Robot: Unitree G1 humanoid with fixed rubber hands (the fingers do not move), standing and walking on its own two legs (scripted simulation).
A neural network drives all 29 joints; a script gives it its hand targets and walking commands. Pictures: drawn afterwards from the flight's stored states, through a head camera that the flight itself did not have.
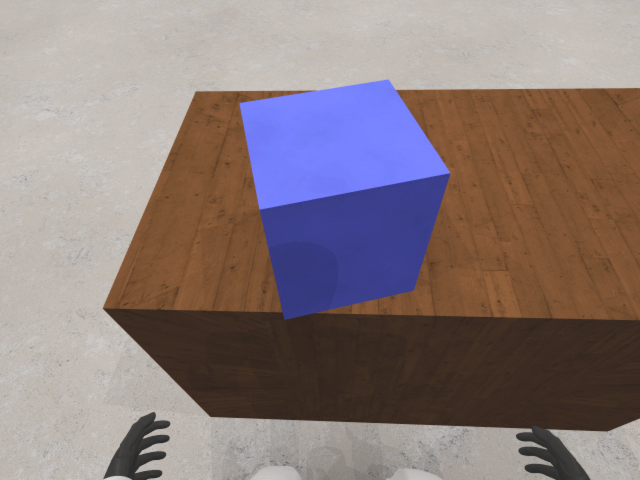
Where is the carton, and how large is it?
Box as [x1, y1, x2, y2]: [240, 79, 449, 319]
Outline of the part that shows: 388,79 240,103 259,209 284,319 413,290 449,176 449,171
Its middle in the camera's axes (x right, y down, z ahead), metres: +0.02 -0.05 +0.57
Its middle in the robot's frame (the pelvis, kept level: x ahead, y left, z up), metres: +0.46 +0.01 +0.05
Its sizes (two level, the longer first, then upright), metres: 0.210 0.200 0.250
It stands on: a pedestal, 0.68 m high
